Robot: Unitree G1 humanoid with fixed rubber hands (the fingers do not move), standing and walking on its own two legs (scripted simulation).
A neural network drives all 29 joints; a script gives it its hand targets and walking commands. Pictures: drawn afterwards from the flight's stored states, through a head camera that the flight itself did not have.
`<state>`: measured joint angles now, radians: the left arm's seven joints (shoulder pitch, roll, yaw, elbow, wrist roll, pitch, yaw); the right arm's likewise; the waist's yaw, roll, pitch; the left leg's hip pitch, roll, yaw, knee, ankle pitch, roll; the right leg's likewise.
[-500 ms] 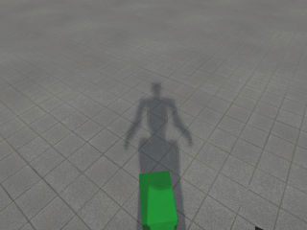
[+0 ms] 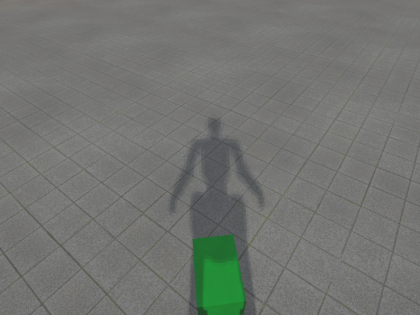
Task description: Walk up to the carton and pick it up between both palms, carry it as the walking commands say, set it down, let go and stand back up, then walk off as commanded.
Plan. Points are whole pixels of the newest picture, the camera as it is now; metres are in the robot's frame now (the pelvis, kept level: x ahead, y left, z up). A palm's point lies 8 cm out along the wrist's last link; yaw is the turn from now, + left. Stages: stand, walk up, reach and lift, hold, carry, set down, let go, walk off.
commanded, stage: stand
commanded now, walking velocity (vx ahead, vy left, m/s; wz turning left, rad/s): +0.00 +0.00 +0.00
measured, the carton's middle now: (217, 281) +0.45 +0.05 -0.63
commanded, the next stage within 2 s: walk off in 0.32 s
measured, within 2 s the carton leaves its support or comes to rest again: neither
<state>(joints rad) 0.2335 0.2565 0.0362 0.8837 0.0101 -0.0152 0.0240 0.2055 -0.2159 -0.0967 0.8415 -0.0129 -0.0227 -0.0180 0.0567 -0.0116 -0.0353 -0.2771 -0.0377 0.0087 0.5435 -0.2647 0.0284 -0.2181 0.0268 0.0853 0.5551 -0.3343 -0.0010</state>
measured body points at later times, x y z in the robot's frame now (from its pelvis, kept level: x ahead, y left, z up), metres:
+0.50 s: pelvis -0.02 +0.01 +0.00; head -0.04 +0.01 +0.45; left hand +0.04 +0.28 -0.13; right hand +0.09 -0.25 -0.12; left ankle +0.01 +0.10 -0.73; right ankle -0.02 -0.13 -0.73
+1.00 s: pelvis +0.07 -0.02 +0.01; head +0.07 -0.03 +0.46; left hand +0.01 +0.25 -0.13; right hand +0.17 -0.27 -0.13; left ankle +0.09 +0.13 -0.68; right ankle -0.02 -0.13 -0.73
